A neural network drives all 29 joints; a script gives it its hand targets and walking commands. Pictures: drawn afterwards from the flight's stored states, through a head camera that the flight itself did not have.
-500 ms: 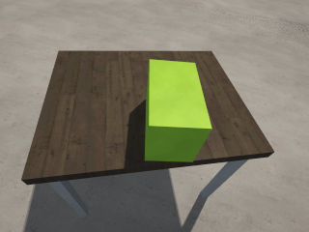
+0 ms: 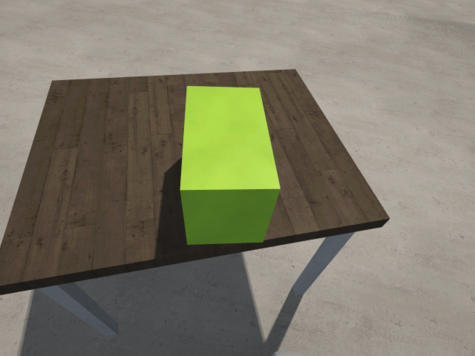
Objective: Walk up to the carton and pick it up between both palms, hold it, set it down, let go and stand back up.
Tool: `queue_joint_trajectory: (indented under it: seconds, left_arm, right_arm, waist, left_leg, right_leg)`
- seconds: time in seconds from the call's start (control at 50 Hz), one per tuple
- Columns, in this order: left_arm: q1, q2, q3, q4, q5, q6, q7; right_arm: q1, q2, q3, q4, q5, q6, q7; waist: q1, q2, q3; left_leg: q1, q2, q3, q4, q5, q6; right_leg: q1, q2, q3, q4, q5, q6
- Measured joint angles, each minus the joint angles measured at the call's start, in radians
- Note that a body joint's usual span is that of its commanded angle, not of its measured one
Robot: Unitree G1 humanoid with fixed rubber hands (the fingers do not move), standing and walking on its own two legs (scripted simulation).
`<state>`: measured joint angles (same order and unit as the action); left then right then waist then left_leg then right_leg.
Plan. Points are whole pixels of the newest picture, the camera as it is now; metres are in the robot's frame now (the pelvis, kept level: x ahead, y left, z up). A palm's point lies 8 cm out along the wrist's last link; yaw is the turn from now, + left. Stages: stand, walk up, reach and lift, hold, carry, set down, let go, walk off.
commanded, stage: walk up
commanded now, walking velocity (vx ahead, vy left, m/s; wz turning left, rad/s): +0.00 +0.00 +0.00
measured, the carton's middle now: (224, 163) +0.50 +0.01 -0.01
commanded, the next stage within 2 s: none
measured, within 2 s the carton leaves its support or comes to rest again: neither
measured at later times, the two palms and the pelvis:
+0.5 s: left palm out of the picture +0.01 +0.13 -0.16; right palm out of the picture -0.01 -0.28 -0.14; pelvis +0.03 -0.07 +0.00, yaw +1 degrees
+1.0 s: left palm out of the picture -0.02 +0.25 -0.16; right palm out of the picture +0.02 -0.19 -0.13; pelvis +0.03 +0.03 +0.00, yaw +1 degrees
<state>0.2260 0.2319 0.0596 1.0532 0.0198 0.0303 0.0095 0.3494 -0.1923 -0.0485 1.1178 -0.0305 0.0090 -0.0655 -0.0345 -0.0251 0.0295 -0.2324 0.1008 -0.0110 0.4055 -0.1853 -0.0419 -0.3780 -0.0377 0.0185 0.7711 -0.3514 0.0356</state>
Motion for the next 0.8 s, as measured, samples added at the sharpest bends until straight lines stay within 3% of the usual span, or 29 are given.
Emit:
queue_joint_trajectory:
  seconds: [0.08, 0.12, 0.16, 0.24, 0.32, 0.38, 0.42, 0.5, 0.58, 0.62, 0.68, 0.74, 0.8]
  left_arm:
    - [0.005, -0.036, -0.017, -0.01, -0.009, -0.025, 0.013]
    - [0.029, -0.076, -0.035, 0.002, -0.007, -0.026, 0.014]
    - [0.061, -0.1, -0.051, 0.01, -0.004, -0.023, 0.01]
    - [0.08, -0.116, -0.072, 0.014, -0.008, -0.037, 0.013]
    - [0.083, -0.116, -0.081, 0.019, -0.011, -0.056, 0.018]
    - [0.083, -0.116, -0.082, 0.029, -0.012, -0.053, 0.022]
    - [0.079, -0.106, -0.08, 0.043, -0.017, -0.049, 0.022]
    - [0.082, -0.098, -0.076, 0.065, -0.021, -0.047, 0.025]
    - [0.081, -0.102, -0.076, 0.08, -0.016, -0.045, 0.022]
    - [0.08, -0.105, -0.067, 0.059, -0.002, -0.041, 0.031]
    - [0.086, -0.086, -0.046, 0.036, 0.009, -0.035, 0.051]
    - [0.107, -0.058, -0.029, 0.038, 0.01, -0.028, 0.062]
    - [0.132, -0.037, -0.029, 0.072, 0.002, -0.022, 0.06]
  right_arm:
    - [-0.002, -0.007, 0.006, 0.023, 0.0, 0.015, 0.023]
    - [-0.007, -0.018, 0.008, 0.02, 0.006, 0.023, 0.032]
    - [-0.005, -0.013, 0.011, 0.008, 0.008, 0.033, 0.038]
    - [-0.015, 0.014, 0.02, -0.006, 0.009, 0.025, 0.05]
    - [-0.014, 0.031, 0.031, 0.006, 0.014, 0.017, 0.046]
    - [-0.012, 0.039, 0.039, 0.017, 0.018, 0.008, 0.035]
    - [-0.015, 0.056, 0.046, 0.03, 0.019, -0.001, 0.03]
    - [-0.015, 0.073, 0.061, 0.044, 0.021, -0.018, 0.031]
    - [-0.027, 0.075, 0.065, 0.044, 0.024, -0.026, 0.028]
    - [-0.038, 0.052, 0.047, 0.032, 0.018, -0.006, 0.03]
    - [-0.06, 0.008, 0.019, 0.014, 0.008, 0.031, 0.039]
    - [-0.091, -0.028, -0.005, -0.019, 0.002, 0.041, 0.051]
    - [-0.117, -0.021, 0.001, -0.053, 0.01, 0.015, 0.058]
  waist:
    - [0.014, 0.006, 0.0]
    - [0.009, 0.051, -0.006]
    - [0.016, 0.055, -0.031]
    - [0.018, 0.054, -0.023]
    - [0.021, 0.057, -0.008]
    - [0.02, 0.058, -0.004]
    - [0.022, 0.027, -0.002]
    - [0.038, -0.013, -0.014]
    - [0.045, -0.003, -0.011]
    - [0.055, 0.023, 0.001]
    - [0.083, 0.029, 0.011]
    - [0.089, 0.035, 0.011]
    - [0.061, 0.035, 0.007]
  left_leg:
    - [-0.021, -0.009, -0.002, 0.1, -0.059, -0.032]
    - [-0.035, -0.011, -0.023, 0.162, -0.158, -0.014]
    - [-0.056, -0.048, -0.011, 0.238, -0.223, -0.001]
    - [-0.077, -0.087, 0.01, 0.327, -0.216, 0.024]
    - [-0.031, -0.097, 0.017, 0.251, -0.205, 0.036]
    - [0.042, -0.095, 0.02, 0.086, -0.089, 0.035]
    - [0.077, -0.097, 0.019, 0.037, -0.089, 0.052]
    - [0.112, -0.102, 0.022, 0.001, -0.091, 0.056]
    - [0.127, -0.11, 0.025, -0.015, -0.083, 0.06]
    - [0.074, -0.114, 0.038, 0.083, -0.125, 0.047]
    - [-0.064, -0.139, 0.062, 0.374, -0.245, 0.021]
    - [-0.157, -0.128, 0.036, 0.524, -0.216, 0.005]
    - [-0.113, -0.085, 0.002, 0.33, -0.19, 0.009]
  right_leg:
    - [0.126, -0.012, -0.022, -0.279, 0.118, 0.007]
    - [0.128, 0.004, -0.034, -0.255, 0.105, -0.009]
    - [0.135, -0.004, -0.025, -0.282, 0.107, -0.024]
    - [0.167, 0.005, -0.025, -0.375, 0.161, -0.044]
    - [0.172, 0.04, -0.042, -0.383, 0.16, -0.061]
    - [0.172, 0.07, -0.061, -0.358, 0.138, -0.069]
    - [0.178, 0.07, -0.065, -0.344, 0.124, -0.07]
    - [0.216, 0.067, -0.061, -0.388, 0.139, -0.067]
    - [0.228, 0.059, -0.059, -0.394, 0.14, -0.062]
    - [0.203, 0.049, -0.06, -0.355, 0.124, -0.056]
    - [0.17, -0.003, -0.042, -0.319, 0.111, -0.044]
    - [0.163, -0.042, -0.023, -0.339, 0.13, -0.015]
    - [0.164, -0.046, -0.018, -0.339, 0.132, 0.006]
